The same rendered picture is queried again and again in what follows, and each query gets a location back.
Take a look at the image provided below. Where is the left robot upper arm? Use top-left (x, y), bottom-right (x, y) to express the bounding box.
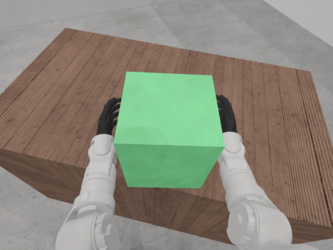
top-left (56, 212), bottom-right (120, 250)

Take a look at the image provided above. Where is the right robot upper arm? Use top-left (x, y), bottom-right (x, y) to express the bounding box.
top-left (227, 201), bottom-right (320, 250)

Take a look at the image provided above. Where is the right robot forearm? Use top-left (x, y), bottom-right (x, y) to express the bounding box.
top-left (217, 132), bottom-right (279, 212)

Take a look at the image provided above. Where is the robot right hand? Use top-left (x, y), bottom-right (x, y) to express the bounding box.
top-left (216, 95), bottom-right (237, 133)

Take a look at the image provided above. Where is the carton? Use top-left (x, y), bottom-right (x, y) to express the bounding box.
top-left (113, 72), bottom-right (225, 189)

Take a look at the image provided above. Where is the left robot forearm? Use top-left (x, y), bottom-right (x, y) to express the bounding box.
top-left (55, 134), bottom-right (117, 250)

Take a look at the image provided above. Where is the robot left hand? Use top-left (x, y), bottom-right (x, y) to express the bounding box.
top-left (96, 97), bottom-right (122, 135)

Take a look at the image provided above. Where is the pedestal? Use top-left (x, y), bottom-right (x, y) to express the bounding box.
top-left (0, 28), bottom-right (333, 246)

